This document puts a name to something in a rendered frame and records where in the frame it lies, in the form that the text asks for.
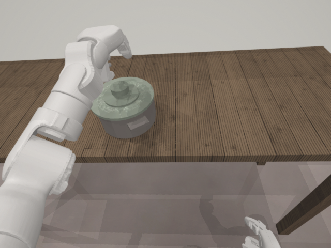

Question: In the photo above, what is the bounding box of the robot right hand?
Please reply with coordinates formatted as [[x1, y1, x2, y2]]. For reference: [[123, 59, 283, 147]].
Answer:
[[242, 217, 281, 248]]

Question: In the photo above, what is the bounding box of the knob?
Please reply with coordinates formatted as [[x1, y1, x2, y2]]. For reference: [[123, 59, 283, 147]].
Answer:
[[110, 81, 129, 97]]

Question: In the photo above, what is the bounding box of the lid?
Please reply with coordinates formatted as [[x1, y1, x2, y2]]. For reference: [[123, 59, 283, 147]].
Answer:
[[91, 77, 154, 121]]

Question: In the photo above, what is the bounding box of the robot left hand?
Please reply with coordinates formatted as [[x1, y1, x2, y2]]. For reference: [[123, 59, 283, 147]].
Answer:
[[77, 25, 132, 83]]

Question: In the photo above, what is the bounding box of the table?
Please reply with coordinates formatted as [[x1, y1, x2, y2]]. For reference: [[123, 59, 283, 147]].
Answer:
[[0, 46, 331, 235]]

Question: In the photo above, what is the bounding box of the pot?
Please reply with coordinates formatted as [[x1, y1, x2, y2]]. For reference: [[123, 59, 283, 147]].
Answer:
[[99, 99, 156, 138]]

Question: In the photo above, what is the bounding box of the left robot forearm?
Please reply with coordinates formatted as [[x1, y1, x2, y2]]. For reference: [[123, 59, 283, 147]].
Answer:
[[2, 35, 109, 181]]

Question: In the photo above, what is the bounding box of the robot left upper arm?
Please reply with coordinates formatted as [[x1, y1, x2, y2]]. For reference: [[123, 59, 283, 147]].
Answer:
[[0, 135, 76, 248]]

